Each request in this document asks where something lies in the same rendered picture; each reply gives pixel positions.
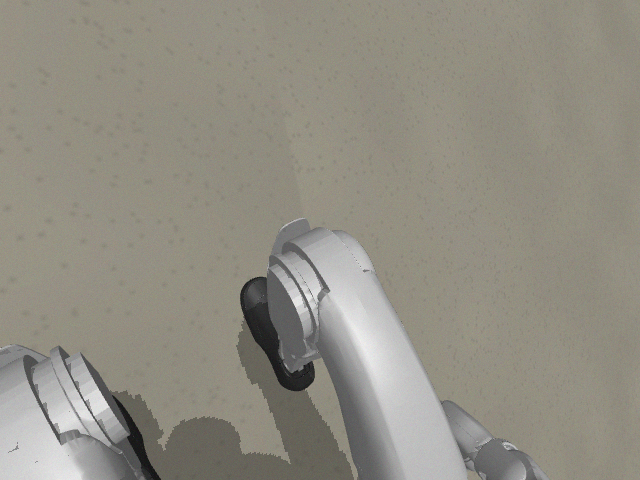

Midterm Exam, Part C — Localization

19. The left robot foot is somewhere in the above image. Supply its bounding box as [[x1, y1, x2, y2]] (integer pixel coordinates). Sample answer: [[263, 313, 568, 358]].
[[111, 394, 161, 480]]

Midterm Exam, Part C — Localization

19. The right robot foot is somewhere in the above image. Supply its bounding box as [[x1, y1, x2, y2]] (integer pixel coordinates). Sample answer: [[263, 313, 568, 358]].
[[240, 277, 315, 391]]

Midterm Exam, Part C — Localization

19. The right robot arm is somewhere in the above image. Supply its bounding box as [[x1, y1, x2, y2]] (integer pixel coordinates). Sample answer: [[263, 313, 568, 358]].
[[474, 439, 550, 480]]

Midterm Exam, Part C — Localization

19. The right robot hand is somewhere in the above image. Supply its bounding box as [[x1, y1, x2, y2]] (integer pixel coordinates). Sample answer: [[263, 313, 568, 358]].
[[440, 400, 496, 472]]

